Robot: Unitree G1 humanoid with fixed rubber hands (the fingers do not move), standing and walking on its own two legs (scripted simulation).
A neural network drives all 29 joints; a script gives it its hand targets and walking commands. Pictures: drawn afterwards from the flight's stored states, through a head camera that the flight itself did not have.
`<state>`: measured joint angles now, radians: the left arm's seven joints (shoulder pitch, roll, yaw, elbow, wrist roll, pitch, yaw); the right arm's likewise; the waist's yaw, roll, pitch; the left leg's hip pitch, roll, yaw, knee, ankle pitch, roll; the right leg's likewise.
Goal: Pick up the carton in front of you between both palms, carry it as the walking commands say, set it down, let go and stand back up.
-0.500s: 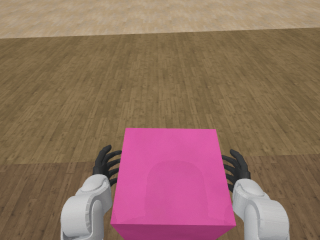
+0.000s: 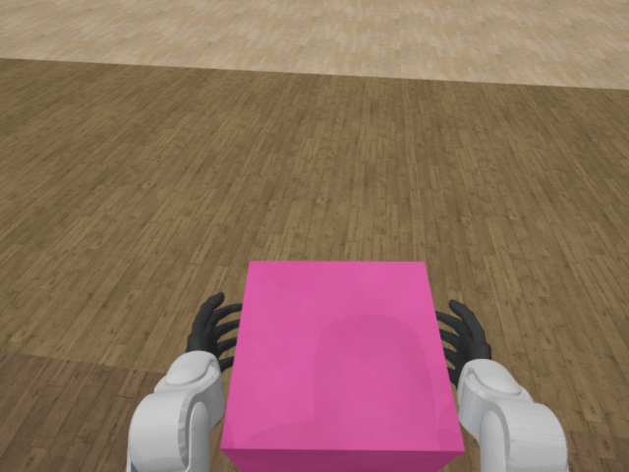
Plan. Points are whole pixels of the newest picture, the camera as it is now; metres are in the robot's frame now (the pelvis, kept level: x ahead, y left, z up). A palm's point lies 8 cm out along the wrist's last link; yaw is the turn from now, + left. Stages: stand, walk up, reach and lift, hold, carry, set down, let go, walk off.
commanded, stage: carry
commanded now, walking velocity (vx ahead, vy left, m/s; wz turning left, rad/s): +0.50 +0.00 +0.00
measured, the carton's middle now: (335, 382) +0.24 +0.01 +0.00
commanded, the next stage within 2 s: none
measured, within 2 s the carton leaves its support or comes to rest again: neither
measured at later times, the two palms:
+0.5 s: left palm (267, 158) +0.60 +0.15 +0.08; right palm (438, 172) +0.57 -0.15 +0.08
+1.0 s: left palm (305, 67) +1.03 +0.12 +0.07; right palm (425, 70) +1.02 -0.19 +0.07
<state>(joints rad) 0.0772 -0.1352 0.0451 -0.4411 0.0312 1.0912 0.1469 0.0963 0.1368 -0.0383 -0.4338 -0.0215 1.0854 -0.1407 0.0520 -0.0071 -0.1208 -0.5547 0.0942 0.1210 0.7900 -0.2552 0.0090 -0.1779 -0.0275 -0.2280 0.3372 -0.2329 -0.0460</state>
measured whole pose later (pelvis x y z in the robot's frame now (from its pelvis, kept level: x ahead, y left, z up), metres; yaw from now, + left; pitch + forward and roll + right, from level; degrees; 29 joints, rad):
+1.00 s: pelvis +0.68 -0.03 -0.02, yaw -3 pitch +6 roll +0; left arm -0.50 -0.13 0.26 -0.01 0.03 0.92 0.17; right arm -0.47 0.13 -0.29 -0.04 -0.07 0.92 -0.22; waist 0.05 -0.01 -0.02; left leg -0.62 0.05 0.10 0.66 -0.10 0.06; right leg -0.16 0.00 -0.17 0.47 -0.36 -0.06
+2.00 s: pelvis +1.44 -0.03 -0.11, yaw -3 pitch +6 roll +1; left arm -0.45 -0.09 0.26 -0.04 0.03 0.91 0.19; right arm -0.45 0.15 -0.22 -0.04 -0.05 0.91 -0.22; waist -0.03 -0.02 -0.05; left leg -0.52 -0.04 0.17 0.58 -0.10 0.13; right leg -0.23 0.02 -0.05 1.06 -0.52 -0.05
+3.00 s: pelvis +2.14 -0.04 -0.14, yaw -3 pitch +6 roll -1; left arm -0.43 -0.10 0.31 0.01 0.06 0.93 0.21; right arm -0.43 0.17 -0.23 0.00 -0.01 0.94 -0.22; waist -0.08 0.00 -0.04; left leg -0.43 -0.03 0.12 0.59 -0.19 0.11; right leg -0.52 0.02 -0.01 1.25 -0.48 -0.05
